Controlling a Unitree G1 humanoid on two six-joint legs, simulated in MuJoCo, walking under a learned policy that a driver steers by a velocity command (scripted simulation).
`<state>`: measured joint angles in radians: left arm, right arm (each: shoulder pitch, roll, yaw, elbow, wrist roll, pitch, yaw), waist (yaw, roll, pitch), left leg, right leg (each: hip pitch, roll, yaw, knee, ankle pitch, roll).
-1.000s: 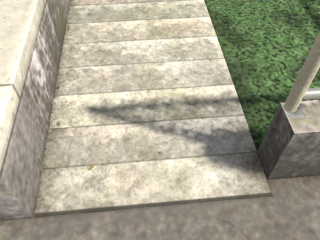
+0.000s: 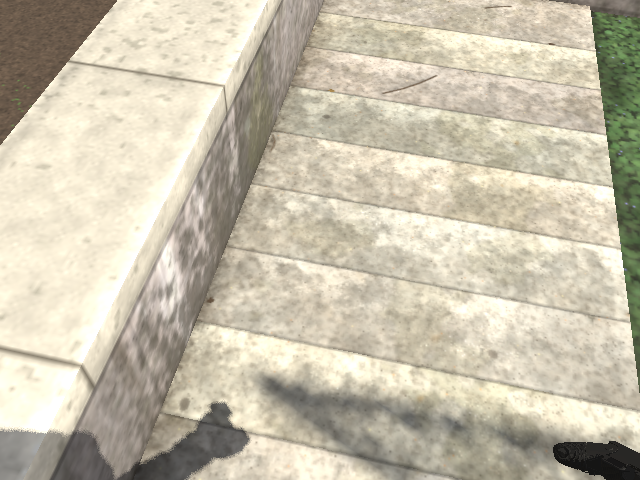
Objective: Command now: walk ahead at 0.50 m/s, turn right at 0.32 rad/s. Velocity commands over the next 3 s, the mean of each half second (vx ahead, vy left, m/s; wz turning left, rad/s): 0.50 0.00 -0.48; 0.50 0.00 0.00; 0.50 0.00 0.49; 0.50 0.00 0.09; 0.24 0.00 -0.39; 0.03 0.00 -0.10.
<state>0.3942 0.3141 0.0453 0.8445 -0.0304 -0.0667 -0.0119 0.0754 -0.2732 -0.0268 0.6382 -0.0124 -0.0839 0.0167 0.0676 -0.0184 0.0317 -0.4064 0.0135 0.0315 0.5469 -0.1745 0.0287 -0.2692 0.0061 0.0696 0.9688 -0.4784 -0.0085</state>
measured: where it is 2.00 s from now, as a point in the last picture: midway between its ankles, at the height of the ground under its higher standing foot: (423, 249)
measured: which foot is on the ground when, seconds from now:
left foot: down 0.00-0.42, up 0.44-0.96, down 0.98-1.00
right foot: up 0.00-0.40, down 0.42-1.00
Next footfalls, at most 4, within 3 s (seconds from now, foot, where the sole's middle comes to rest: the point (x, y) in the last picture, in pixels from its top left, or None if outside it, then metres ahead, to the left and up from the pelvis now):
0.42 right None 0.37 -0.18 -0.77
0.98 left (384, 361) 0.74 -0.09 -0.77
1.46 right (479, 281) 0.98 -0.32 -0.77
1.92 left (371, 207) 1.20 -0.05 -0.77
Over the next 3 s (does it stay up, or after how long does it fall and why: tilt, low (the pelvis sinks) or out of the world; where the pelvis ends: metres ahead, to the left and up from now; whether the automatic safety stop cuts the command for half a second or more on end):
stays up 1.35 -0.17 0.01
